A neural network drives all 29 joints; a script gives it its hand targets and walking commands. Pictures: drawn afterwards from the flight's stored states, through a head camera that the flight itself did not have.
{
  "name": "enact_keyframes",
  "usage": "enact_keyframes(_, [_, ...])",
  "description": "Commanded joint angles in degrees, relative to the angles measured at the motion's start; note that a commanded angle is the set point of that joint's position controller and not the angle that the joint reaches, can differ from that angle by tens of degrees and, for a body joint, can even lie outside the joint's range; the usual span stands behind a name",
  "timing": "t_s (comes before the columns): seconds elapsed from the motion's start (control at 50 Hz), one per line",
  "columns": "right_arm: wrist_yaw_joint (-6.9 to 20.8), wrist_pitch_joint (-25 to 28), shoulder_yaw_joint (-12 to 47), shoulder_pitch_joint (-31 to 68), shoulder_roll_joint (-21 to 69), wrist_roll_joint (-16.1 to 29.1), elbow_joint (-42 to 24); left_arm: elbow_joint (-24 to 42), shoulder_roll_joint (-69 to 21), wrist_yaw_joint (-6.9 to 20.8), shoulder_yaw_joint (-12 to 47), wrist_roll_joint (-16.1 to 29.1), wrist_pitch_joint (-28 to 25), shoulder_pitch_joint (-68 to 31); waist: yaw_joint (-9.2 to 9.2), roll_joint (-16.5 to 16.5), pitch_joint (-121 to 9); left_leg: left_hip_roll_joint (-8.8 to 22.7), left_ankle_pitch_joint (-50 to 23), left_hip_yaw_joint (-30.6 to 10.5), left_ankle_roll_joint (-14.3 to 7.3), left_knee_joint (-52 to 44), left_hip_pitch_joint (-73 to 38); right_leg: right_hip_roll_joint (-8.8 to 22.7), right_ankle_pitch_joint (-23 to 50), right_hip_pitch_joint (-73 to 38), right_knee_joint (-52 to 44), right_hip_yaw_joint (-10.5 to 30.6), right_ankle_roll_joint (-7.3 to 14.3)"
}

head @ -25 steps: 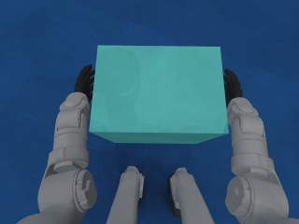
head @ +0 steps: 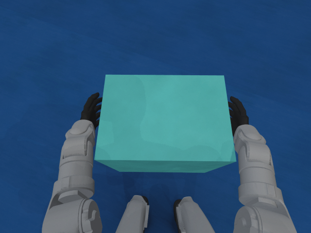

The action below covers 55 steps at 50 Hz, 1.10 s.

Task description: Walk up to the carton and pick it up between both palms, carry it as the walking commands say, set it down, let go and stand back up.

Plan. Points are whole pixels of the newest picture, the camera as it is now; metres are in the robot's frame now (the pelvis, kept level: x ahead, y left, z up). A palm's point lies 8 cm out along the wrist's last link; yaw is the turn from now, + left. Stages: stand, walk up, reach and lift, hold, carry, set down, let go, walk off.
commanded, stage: reach and lift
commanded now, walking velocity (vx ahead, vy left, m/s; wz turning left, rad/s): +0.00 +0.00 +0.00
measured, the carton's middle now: (163, 131) +0.39 +0.00 -0.12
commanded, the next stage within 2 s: none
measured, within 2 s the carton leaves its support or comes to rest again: neither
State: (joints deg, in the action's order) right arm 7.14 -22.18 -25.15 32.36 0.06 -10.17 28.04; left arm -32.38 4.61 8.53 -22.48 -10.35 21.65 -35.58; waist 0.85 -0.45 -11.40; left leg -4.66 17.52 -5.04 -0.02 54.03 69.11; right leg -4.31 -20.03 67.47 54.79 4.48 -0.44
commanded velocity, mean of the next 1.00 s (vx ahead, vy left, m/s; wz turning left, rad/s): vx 0.00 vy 0.00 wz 0.00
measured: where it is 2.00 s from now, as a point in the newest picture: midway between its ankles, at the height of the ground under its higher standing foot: (161, 227)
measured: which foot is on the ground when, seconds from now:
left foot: down 0.00-1.00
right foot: down 0.00-1.00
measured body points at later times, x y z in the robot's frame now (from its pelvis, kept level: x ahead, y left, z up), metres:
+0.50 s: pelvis +0.02 +0.00 +0.05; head +0.14 +0.00 +0.49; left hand +0.39 +0.20 +0.01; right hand +0.38 -0.20 +0.01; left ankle +0.05 +0.11 -0.66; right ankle +0.03 -0.12 -0.66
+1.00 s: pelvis +0.04 +0.00 +0.08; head +0.06 +0.01 +0.53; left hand +0.36 +0.20 +0.08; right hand +0.35 -0.20 +0.08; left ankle +0.05 +0.11 -0.66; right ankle +0.03 -0.12 -0.66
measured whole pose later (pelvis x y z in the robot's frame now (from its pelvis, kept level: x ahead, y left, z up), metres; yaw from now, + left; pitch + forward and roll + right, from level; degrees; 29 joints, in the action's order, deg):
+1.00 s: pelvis +0.04 +0.00 +0.08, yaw +0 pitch +7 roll +0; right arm 8.5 -29.4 -19.7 14.0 2.8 -11.7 19.5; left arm -23.2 1.5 10.1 -18.3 -11.4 29.0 -16.9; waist 0.9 -1.0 -5.2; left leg -3.3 9.4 -5.8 -0.9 22.1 19.4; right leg -2.7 -11.3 17.8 22.3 5.9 0.3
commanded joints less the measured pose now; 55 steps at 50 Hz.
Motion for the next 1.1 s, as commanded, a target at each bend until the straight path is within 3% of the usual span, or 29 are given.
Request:
enact_keyframes(0.0, [11.43, 0.72, 31.63, 29.27, 52.13, 6.77, -1.64, 1.27, -54.22, 11.51, 29.86, 6.61, -0.15, -24.59, -0.29, 1.62, -37.7, -1.46, -16.73, 2.74, -0.17, -6.38, -29.2, -1.92, 16.7, -21.24, -6.79, -3.07, 0.32])
enact_keyframes(0.68, [10.57, -2.56, 34.99, 12.4, 51.78, 5.1, -6.88, 7.71, -53.75, 12.38, 32.98, 6.59, 3.27, -8.54, -0.33, 1.08, -20.72, -0.22, -22.7, 1.3, -0.31, -26.57, -52.7, -0.35, 23.93, -47.42, -27.38, -0.73, 0.68])
enact_keyframes(1.08, [10.21, -8.81, 38.21, 7.84, 49.83, 6.86, -12.94, 13.87, -53.92, 10.39, 36.48, 7.61, 9.43, -4.27, -0.1, 1.42, -6.46, 0.53, -20.76, 0.63, 0.11, -35.69, -67.17, -0.28, 19.78, -58.0, -37.22, -1.03, 0.6])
